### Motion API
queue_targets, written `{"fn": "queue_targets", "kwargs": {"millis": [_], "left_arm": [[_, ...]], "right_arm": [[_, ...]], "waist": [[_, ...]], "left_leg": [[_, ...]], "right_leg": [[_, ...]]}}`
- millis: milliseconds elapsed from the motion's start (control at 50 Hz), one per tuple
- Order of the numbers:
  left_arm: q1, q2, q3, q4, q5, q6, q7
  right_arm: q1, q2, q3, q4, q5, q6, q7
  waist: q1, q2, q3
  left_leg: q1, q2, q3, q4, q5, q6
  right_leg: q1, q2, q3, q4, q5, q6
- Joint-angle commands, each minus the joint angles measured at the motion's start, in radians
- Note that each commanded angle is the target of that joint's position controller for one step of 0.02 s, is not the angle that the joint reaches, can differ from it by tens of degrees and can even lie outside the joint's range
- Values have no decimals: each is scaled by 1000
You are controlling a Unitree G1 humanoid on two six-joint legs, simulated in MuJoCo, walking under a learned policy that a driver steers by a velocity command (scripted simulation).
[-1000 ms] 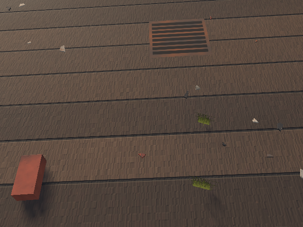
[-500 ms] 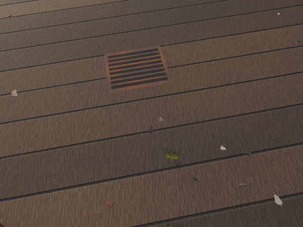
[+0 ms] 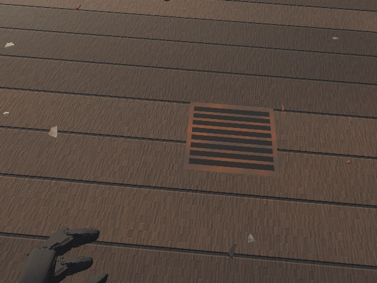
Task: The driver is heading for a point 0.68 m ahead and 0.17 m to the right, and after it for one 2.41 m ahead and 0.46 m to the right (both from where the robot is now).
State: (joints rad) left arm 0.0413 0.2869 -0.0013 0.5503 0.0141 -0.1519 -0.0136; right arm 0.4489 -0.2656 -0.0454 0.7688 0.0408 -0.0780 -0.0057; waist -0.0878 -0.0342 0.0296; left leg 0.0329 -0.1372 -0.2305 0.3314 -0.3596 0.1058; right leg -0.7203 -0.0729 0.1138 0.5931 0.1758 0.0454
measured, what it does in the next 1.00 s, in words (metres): walks ahead, turning right: right foot, then left foot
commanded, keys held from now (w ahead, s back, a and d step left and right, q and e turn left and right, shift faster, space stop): w+e+shift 0.64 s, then w+q+shift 0.18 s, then q+shift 0.18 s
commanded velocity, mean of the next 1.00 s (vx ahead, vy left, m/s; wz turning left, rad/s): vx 0.94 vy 0.00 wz -0.32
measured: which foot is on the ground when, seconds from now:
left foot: down 0.00-0.12, up 0.14-0.52, down 0.54-0.96, up 0.98-1.00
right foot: up 0.00-0.08, down 0.10-0.56, up 0.58-0.94, down 0.96-1.00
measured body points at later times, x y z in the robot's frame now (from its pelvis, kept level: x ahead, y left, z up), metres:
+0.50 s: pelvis +0.49 -0.07 -0.01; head +0.51 -0.08 +0.44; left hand +0.48 +0.21 -0.12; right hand +0.74 -0.32 -0.02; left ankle +0.75 +0.04 -0.70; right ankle +0.30 -0.14 -0.73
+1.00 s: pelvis +0.88 -0.23 -0.03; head +0.91 -0.26 +0.42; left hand +1.23 -0.16 -0.05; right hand +0.70 -0.45 -0.16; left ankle +0.77 +0.02 -0.69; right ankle +0.97 -0.41 -0.74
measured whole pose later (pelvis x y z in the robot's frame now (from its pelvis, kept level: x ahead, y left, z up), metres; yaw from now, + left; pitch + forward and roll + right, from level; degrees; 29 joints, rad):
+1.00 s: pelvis +0.88 -0.23 -0.03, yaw -21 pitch +1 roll +2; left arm -0.04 0.27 0.00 0.54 0.04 -0.11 -0.04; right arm 0.55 -0.28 -0.05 0.85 0.02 -0.06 0.00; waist -0.14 -0.01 0.05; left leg -0.06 0.02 -0.13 0.85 -0.56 -0.06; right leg -0.57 -0.05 0.03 0.66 -0.12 0.02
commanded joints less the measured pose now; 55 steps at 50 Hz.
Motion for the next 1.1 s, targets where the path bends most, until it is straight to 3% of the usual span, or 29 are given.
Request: {"fn": "queue_targets", "kwargs": {"millis": [20, 60, 100, 120, 140, 160, 180, 200, 220, 300, 380, 480, 520, 540, 560, 580, 600, 640, 680, 720, 780, 880, 940, 960, 980, 1000, 1020, 1040, 1100], "left_arm": [[-120, 83, 30, -73, -27, -11, -3], [-68, 129, 57, -66, -35, -7, -3], [264, 193, 92, -4, -62, 16, 9], [514, 237, 94, 53, -46, 31, 12], [531, 298, 115, 109, -35, 28, -17], [539, 163, 93, 102, -33, 30, -17], [467, 126, 86, 89, -18, 38, -9], [442, 147, 90, 84, -10, 41, -16], [410, 149, 91, 86, -10, 40, -23], [375, 85, 73, 114, -43, 45, -15], [370, 129, 91, 133, -51, 53, 21], [453, 124, 101, 184, -73, 64, 29], [446, 141, 108, 191, -59, 81, 26], [398, 141, 104, 166, -32, 90, 20], [404, 41, 72, 132, 11, 89, 19], [575, -53, 30, 95, -76, 77, 15], [509, 40, 39, 124, -100, 85, 31], [278, 90, 53, 88, -57, 90, 28], [221, 39, 49, 60, -38, 90, 11], [220, -15, 32, 46, -58, 97, 1], [121, -8, 11, -1, -19, 77, -16], [-32, 75, 27, -29, -9, 27, -50], [176, 154, 78, 14, 8, 25, -27], [322, 206, 95, 28, 26, 35, -8], [360, 292, 102, 19, 54, 53, -1], [348, 266, 99, -1, 42, 70, -8], [277, 206, 87, 3, 23, 81, -7], [218, 158, 76, 20, 6, 85, -3], [78, 82, 69, 47, 12, 79, 2]], "right_arm": [[21, -156, -41, -19, -2, -11, -8], [21, -175, -38, -5, -33, 3, -6], [-56, -212, -42, -8, -75, 25, -2], [-87, -152, -20, -39, -97, 24, -8], [118, -13, 17, -51, -53, 1, 13], [28, -112, 17, -45, -27, -24, 19], [-144, -163, 8, -88, -10, -49, 29], [-263, -148, 20, -121, -32, -70, 30], [-313, -123, 19, -142, -47, -85, 30], [-291, -97, 22, -151, -64, -78, 26], [-519, -52, 44, -241, -66, -88, 35], [-561, -125, -1, -269, -24, -84, 15], [-433, -182, -40, -256, -15, -89, 2], [-229, -203, -55, -228, -7, -83, -7], [25, -261, -71, -190, -7, -65, -20], [25, -320, -74, -151, -27, -59, 5], [-31, -204, -61, -179, -30, -46, 6], [-96, -142, -47, -146, -48, -29, 0], [-123, -96, -30, -93, -74, -34, 9], [-126, -48, -15, -51, -48, -38, 23], [-157, -123, -32, -41, -11, -44, 18], [-50, -234, -60, -19, -5, -33, 6], [-2, -246, -55, -4, -11, -5, 9], [-11, -200, -40, -32, -29, -5, 6], [210, -17, 9, -28, -38, -1, 4], [218, -92, 1, -38, -5, 4, -2], [101, -145, -23, -60, 16, 17, -15], [28, -153, -27, -77, 4, 32, -28], [50, -93, -35, -78, -7, 96, -30]], "waist": [[-22, 135, 76], [26, 152, 17], [220, 227, -168], [299, 111, -336], [140, -443, -454], [204, -328, -379], [219, -153, -215], [211, 29, -134], [169, 98, -53], [74, 24, 19], [131, -6, 121], [149, -43, 69], [59, -62, -36], [-55, -77, -186], [-120, 65, -384], [13, 592, -549], [-28, 419, -392], [-39, 81, -110], [29, 78, -23], [83, 109, 12], [127, 69, 101], [76, 39, 110], [213, 110, -78], [285, 94, -204], [165, -273, -459], [180, -295, -603], [168, -193, -430], [148, -126, -290], [39, -130, -154]], "left_leg": [[-193, 209, -68, -135, 300, 101], [27, 249, -29, -10, 820, 77], [29, 274, 41, 401, 1298, 36], [-202, 235, 66, 771, 1041, 21], [-615, 29, 100, 1131, -1, -63], [-737, 70, 67, 1140, -56, -32], [-798, 122, 52, 1112, 6, -13], [-762, 135, 70, 1041, 22, -1], [-766, 144, 78, 958, 28, -9], [-718, 184, 93, 708, 46, -78], [-504, 137, 161, 316, 391, -137], [-291, 113, 113, 151, 499, -149], [-162, 98, 141, 146, 357, -118], [68, 168, 115, 221, 283, -83], [388, 354, -83, 287, 49, -37], [596, 615, -719, 40, -338, 143], [481, 551, -720, -43, -528, 97], [184, 474, -349, -43, -119, 46], [-42, 397, -195, -80, 76, 71], [-126, 376, -139, -124, 88, 101], [-208, 384, -98, -195, 140, 135], [-302, 334, 27, -214, 407, 61], [-242, 255, 84, 194, 736, -56], [-433, 187, 96, 474, 503, -116], [-636, 97, 127, 934, -301, -177], [-638, 104, 36, 1078, -275, -180], [-732, 155, 95, 1117, -227, -183], [-767, 187, 152, 1086, -169, -186], [-620, 265, 164, 987, -117, -190]], "right_leg": [[267, 47, -92, -127, 86, -26], [239, 113, -169, -112, -100, -80], [542, 105, -186, -42, -200, -160], [901, -28, 14, 61, -293, -217], [1222, -220, 647, -166, -722, -412], [1217, -202, 805, -311, -854, -359], [1092, -184, 649, -299, -744, -330], [942, -136, 569, -316, -589, -320], [836, -99, 511, -336, -471, -334], [651, -32, 396, -397, -347, -360], [323, 41, 281, -461, -347, -301], [431, 20, 336, -367, -327, -215], [540, 40, 313, -128, 19, -168], [477, 58, 281, 115, 83, -135], [297, 117, 206, 474, -228, -122], [-3, 173, 114, 811, -711, -86], [-120, 71, 83, 882, -631, -88], [-127, 2, 5, 847, -527, -91], [-22, -43, 20, 753, -506, -105], [-8, -46, 29, 673, -565, -110], [-49, -89, 17, 414, -409, -90], [353, 41, -74, 20, -77, -45], [681, 83, -110, -54, -20, -82], [956, -67, -8, 22, 140, -115], [1216, -433, 364, 73, 478, -264], [1158, -416, 556, -78, 302, -299], [1033, -383, 397, -102, 265, -279], [896, -345, 270, -124, 320, -266], [567, -286, 34, -240, 200, -255]]}}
